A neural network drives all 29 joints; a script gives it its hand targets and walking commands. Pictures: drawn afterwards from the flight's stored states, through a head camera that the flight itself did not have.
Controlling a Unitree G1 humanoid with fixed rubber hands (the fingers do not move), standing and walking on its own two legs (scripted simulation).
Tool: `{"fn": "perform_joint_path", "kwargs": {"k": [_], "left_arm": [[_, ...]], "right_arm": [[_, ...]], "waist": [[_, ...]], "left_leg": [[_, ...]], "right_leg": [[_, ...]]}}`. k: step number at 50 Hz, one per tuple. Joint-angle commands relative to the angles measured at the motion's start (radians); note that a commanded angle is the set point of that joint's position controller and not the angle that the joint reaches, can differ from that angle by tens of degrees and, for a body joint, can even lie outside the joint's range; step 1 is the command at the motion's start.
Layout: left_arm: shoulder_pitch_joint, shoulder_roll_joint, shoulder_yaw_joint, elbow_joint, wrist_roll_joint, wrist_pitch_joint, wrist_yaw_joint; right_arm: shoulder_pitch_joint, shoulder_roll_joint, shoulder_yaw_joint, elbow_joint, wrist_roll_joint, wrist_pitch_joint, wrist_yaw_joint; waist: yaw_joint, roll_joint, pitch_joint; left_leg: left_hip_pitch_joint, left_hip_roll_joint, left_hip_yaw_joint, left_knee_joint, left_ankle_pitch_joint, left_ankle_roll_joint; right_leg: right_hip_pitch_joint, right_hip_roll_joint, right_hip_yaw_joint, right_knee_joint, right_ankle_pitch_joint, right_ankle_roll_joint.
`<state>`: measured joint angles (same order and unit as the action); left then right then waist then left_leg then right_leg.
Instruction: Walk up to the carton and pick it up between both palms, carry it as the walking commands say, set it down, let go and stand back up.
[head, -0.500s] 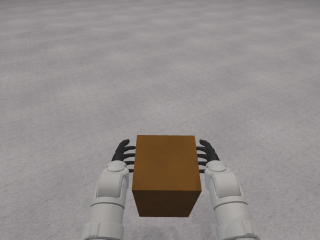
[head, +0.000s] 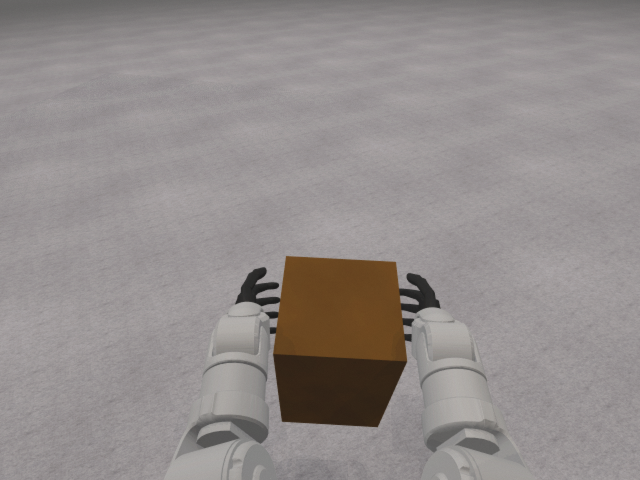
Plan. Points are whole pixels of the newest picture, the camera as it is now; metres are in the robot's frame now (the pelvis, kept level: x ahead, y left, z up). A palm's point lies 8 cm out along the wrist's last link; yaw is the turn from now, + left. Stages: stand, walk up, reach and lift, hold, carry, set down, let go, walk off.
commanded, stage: set down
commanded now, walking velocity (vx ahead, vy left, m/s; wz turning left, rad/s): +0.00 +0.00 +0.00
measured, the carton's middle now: (334, 347) +0.33 +0.00 -0.01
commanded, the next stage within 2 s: none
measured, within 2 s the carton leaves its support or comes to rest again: neither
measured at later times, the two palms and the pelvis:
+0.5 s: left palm (257, 343) +0.35 +0.12 -0.02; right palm (412, 344) +0.35 -0.12 -0.03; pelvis +0.02 +0.00 -0.01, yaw -1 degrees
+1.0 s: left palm (267, 371) +0.37 +0.12 -0.12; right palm (406, 372) +0.37 -0.12 -0.13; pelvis +0.00 -0.01 -0.07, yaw +0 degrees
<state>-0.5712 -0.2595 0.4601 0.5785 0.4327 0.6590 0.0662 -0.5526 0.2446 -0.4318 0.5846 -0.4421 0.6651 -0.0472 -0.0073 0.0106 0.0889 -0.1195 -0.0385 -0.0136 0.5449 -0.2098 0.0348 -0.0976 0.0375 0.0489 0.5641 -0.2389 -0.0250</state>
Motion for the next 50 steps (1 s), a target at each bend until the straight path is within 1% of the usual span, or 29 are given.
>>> {"fn": "perform_joint_path", "kwargs": {"k": [1, 3, 6, 11, 17, 19, 22, 26, 30, 36, 38, 42, 50], "left_arm": [[-0.572, -0.961, -0.346, 0.153, -0.217, -0.052, -0.246], [-0.587, -0.934, -0.334, 0.158, -0.205, -0.069, -0.247], [-0.586, -0.909, -0.332, 0.153, -0.187, -0.094, -0.243], [-0.509, -0.888, -0.36, 0.139, -0.166, -0.146, -0.228], [-0.378, -0.895, -0.421, 0.132, -0.166, -0.252, -0.197], [-0.354, -0.902, -0.444, 0.13, -0.171, -0.294, -0.185], [-0.333, -0.911, -0.474, 0.128, -0.176, -0.358, -0.169], [-0.333, -0.917, -0.512, 0.124, -0.18, -0.432, -0.151], [-0.345, -0.907, -0.536, 0.129, -0.174, -0.486, -0.139], [-0.397, -0.87, -0.543, 0.149, -0.157, -0.545, -0.127], [-0.415, -0.857, -0.552, 0.152, -0.158, -0.558, -0.123], [-0.442, -0.827, -0.562, 0.158, -0.168, -0.572, -0.114], [-0.495, -0.789, -0.568, 0.17, -0.204, -0.575, -0.101]], "right_arm": [[-0.68, 0.992, 0.397, 0.089, 0.227, -0.067, 0.22], [-0.679, 0.979, 0.377, 0.109, 0.218, -0.085, 0.208], [-0.658, 0.962, 0.36, 0.132, 0.211, -0.115, 0.197], [-0.568, 0.935, 0.354, 0.15, 0.202, -0.175, 0.185], [-0.44, 0.904, 0.381, 0.118, 0.19, -0.281, 0.173], [-0.42, 0.893, 0.399, 0.103, 0.187, -0.321, 0.171], [-0.404, 0.88, 0.428, 0.087, 0.182, -0.381, 0.17], [-0.407, 0.87, 0.462, 0.088, 0.18, -0.451, 0.167], [-0.427, 0.859, 0.484, 0.103, 0.177, -0.507, 0.155], [-0.462, 0.845, 0.489, 0.136, 0.169, -0.569, 0.125], [-0.474, 0.846, 0.499, 0.138, 0.17, -0.581, 0.113], [-0.503, 0.837, 0.529, 0.132, 0.186, -0.594, 0.089], [-0.552, 0.835, 0.574, 0.122, 0.227, -0.596, 0.053]], "waist": [[0.021, -0.085, -0.179], [0.022, -0.088, -0.185], [0.028, -0.068, -0.201], [0.025, -0.016, -0.241], [0.021, 0.01, -0.37], [0.018, 0.008, -0.42], [0.015, -0.001, -0.48], [0.016, -0.006, -0.533], [0.019, -0.01, -0.577], [0.012, -0.008, -0.615], [0.009, -0.008, -0.631], [0.013, -0.01, -0.672], [0.022, -0.016, -0.74]], "left_leg": [[0.065, -0.029, -0.06, -0.083, -0.203, 0.025], [0.077, -0.03, -0.056, -0.074, -0.189, 0.028], [0.089, -0.028, -0.054, -0.07, -0.159, 0.027], [0.062, -0.022, -0.061, -0.07, -0.048, 0.023], [-0.002, -0.03, -0.086, -0.016, 0.18, 0.007], [-0.021, -0.035, -0.095, 0.004, 0.228, -0.001], [-0.057, -0.042, -0.108, 0.033, 0.262, -0.011], [-0.108, -0.052, -0.118, 0.065, 0.251, -0.021], [-0.18, -0.061, -0.117, 0.11, 0.221, -0.025], [-0.329, -0.08, -0.107, 0.207, 0.123, -0.026], [-0.374, -0.086, -0.102, 0.239, 0.09, -0.025], [-0.456, -0.095, -0.094, 0.304, 0.034, -0.023], [-0.597, -0.11, -0.078, 0.419, -0.046, -0.019]], "right_leg": [[-0.136, -0.01, 0.114, -0.204, -0.31, -0.046], [-0.156, -0.013, 0.116, -0.204, -0.308, -0.046], [-0.175, -0.014, 0.114, -0.197, -0.271, -0.046], [-0.169, 0.002, 0.102, -0.15, -0.111, -0.04], [-0.207, 0.04, 0.083, -0.046, 0.134, -0.029], [-0.23, 0.051, 0.078, -0.016, 0.172, -0.025], [-0.272, 0.066, 0.073, 0.021, 0.186, -0.019], [-0.322, 0.079, 0.07, 0.056, 0.169, -0.015], [-0.372, 0.087, 0.07, 0.098, 0.156, -0.013], [-0.471, 0.091, 0.068, 0.189, 0.094, -0.003], [-0.496, 0.093, 0.068, 0.217, 0.072, 0.001], [-0.542, 0.1, 0.068, 0.276, 0.03, 0.009], [-0.65, 0.114, 0.068, 0.386, -0.033, 0.016]]}}
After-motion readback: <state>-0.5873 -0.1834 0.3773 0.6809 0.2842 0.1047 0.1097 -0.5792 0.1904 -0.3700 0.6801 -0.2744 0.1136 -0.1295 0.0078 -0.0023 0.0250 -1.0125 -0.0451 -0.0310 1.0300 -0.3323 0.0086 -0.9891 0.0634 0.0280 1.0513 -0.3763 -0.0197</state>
